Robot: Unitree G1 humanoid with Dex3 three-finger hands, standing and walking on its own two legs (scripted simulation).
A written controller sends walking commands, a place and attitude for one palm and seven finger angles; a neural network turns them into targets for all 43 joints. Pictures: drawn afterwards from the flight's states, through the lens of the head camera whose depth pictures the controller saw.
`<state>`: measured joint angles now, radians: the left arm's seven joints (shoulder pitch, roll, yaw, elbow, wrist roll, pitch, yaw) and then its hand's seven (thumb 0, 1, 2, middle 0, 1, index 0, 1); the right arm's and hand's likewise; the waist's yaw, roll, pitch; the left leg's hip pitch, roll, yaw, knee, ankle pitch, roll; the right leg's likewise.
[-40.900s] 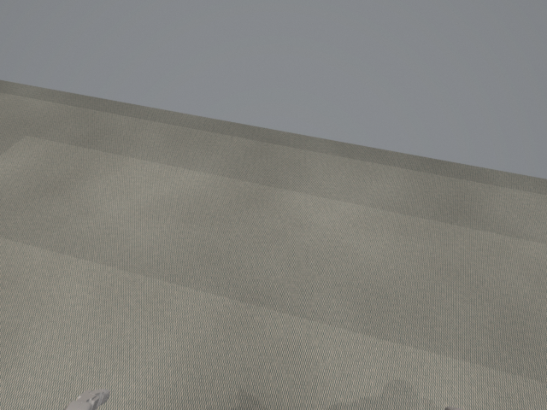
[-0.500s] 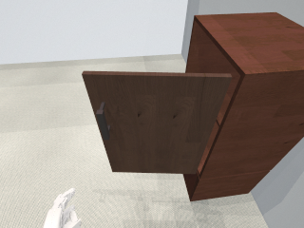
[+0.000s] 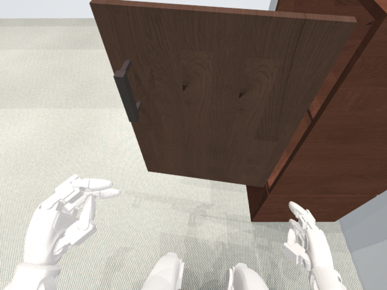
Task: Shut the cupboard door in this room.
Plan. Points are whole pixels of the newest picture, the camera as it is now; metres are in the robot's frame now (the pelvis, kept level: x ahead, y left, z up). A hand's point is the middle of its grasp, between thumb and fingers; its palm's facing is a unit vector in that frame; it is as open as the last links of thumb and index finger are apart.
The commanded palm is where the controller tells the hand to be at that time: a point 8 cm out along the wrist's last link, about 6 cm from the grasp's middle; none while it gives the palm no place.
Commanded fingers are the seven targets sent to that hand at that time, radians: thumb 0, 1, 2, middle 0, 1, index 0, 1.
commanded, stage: raise the hand and make a fist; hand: left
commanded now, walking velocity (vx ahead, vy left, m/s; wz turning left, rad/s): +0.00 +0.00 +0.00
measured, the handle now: (130, 92) +0.48 +0.20 +0.11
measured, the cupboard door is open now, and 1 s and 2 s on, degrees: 81 81 81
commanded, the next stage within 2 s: bring the fist close to the handle in 1.26 s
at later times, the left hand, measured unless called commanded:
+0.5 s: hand (85, 209) +0.23 +0.22 +0.08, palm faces -0.08 -1.00 -0.02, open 3.2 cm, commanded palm +0.21 +0.28 +0.10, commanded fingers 0.00 0.90 0.90 -1.26 -1.46 -1.26 -1.46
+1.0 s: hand (76, 184) +0.26 +0.23 +0.11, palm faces -0.04 -1.00 -0.03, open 3.1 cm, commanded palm +0.23 +0.28 +0.12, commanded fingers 0.00 0.90 0.90 -1.30 -1.50 -1.30 -1.50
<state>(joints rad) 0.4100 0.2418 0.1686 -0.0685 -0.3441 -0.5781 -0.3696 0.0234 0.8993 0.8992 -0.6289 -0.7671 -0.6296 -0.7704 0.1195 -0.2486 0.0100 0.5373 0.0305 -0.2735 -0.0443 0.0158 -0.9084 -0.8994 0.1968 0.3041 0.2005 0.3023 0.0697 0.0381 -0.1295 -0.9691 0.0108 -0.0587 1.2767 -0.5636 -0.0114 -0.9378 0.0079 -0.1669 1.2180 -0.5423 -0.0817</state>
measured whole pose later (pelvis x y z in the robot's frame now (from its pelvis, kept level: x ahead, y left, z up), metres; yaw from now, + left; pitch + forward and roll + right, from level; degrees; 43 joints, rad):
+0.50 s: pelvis +0.01 +0.05 +0.03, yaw -2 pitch +14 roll -3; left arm 0.45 0.25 0.12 -0.13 -0.29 -0.35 -0.26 0.02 0.90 0.90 -1.09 -1.27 -1.09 -1.27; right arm 0.25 -0.25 0.00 0.48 0.03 -0.21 -0.06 0.02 -0.91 -0.90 0.20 0.30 0.20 0.30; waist 0.01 0.02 -0.12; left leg -0.85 -0.01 0.02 1.15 -0.53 0.06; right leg -0.84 0.00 -0.09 1.09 -0.48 -0.01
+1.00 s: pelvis +0.02 +0.05 +0.05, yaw -1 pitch +11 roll -3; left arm 0.35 0.26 0.17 -0.07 -0.29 -0.26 -0.25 0.02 0.90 0.90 -1.30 -1.50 -1.30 -1.50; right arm 0.29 -0.25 0.05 0.48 0.04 -0.17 -0.03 0.02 -0.90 -0.90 0.20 0.30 0.20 0.30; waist 0.01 0.05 -0.12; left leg -0.73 -0.01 0.01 1.03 -0.50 0.06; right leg -0.70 0.00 -0.10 0.96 -0.45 -0.01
